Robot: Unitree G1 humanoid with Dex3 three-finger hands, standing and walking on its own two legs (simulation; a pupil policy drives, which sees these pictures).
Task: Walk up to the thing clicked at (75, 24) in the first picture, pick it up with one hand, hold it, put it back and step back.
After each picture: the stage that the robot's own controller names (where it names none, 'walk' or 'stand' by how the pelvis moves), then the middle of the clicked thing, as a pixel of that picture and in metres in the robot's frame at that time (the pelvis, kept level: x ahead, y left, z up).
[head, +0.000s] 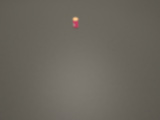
stand; (75, 22) +1.81 +0.10 -0.72
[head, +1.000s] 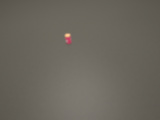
walk; (68, 38) +1.67 +0.31 -0.70
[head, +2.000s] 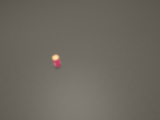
walk; (56, 61) +1.12 +0.38 -0.71
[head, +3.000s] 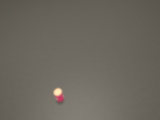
walk; (59, 95) +0.73 +0.30 -0.72
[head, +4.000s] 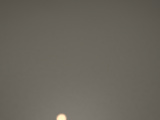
stand; out of the picture +0.53 +0.18 -0.70
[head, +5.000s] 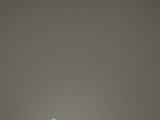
stand; out of the picture +0.46 +0.21 -0.72
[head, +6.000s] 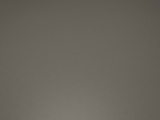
stand; out of the picture +0.44 +0.21 -0.72
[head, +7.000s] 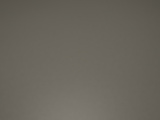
stand; out of the picture +0.45 +0.20 -0.72
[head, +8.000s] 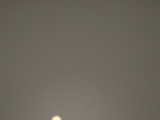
stand; out of the picture +0.46 +0.21 -0.72
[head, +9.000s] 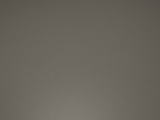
stand; out of the picture +0.46 +0.21 -0.73
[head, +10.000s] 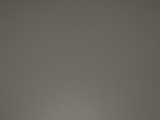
stand; out of the picture +0.45 +0.21 -0.73
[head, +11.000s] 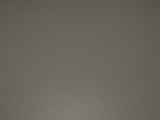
go down; out of the picture +0.45 +0.21 -0.73
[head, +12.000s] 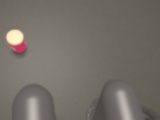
go down; (17, 42) +0.54 +0.24 -0.33
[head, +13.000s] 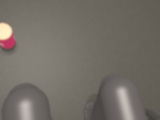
close in; (5, 36) +0.53 +0.25 -0.29
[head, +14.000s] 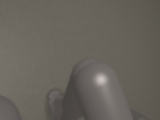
close in; out of the picture +0.52 +0.31 -0.23
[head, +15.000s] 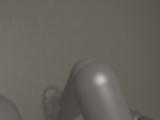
close; out of the picture +0.51 +0.31 -0.24
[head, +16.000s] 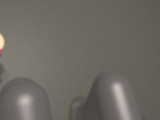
lift; out of the picture +0.43 +0.26 -0.17
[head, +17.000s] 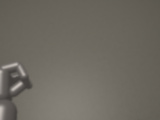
hold; out of the picture +0.30 +0.20 -0.62
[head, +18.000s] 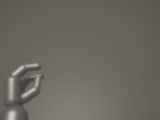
hold; out of the picture +0.27 +0.21 -0.70
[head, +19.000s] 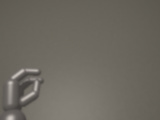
hold; out of the picture +0.29 +0.21 -0.68
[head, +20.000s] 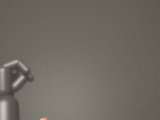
crouch; out of the picture +0.29 +0.22 -0.64
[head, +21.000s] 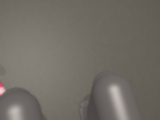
lower; out of the picture +0.34 +0.25 -0.31
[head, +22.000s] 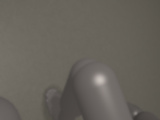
lower; out of the picture +0.31 +0.27 -0.26
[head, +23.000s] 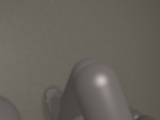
lower; out of the picture +0.30 +0.28 -0.26
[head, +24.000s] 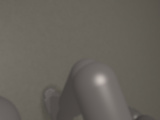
lower; out of the picture +0.30 +0.28 -0.27
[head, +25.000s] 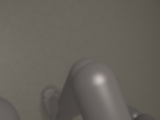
lower; out of the picture +0.30 +0.28 -0.27
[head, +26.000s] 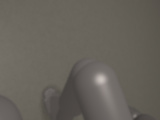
open; out of the picture +0.30 +0.28 -0.27
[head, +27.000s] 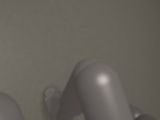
rise; out of the picture +0.30 +0.28 -0.27
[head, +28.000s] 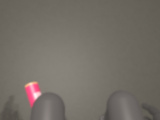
walk; (34, 94) +0.34 +0.24 -0.42
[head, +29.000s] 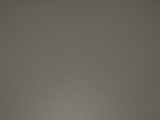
stand; out of the picture +0.26 +0.22 -0.69
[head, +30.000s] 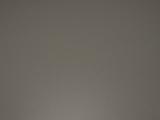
stand; out of the picture +0.27 +0.23 -0.69
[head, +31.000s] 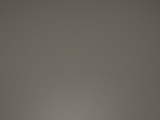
stand; out of the picture +0.28 +0.22 -0.72
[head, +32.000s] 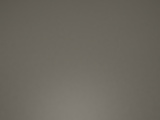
walk; out of the picture +0.29 +0.23 -0.74
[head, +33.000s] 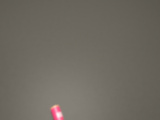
walk; (57, 114) +0.45 +0.14 -0.73
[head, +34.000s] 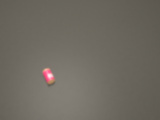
walk; (48, 76) +0.75 +0.29 -0.72
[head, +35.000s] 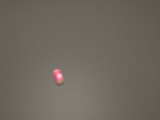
stand; (58, 76) +0.89 +0.22 -0.74
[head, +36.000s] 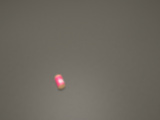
stand; (59, 81) +0.90 +0.24 -0.75
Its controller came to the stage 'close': yes
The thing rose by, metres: 0.23
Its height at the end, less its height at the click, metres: -0.02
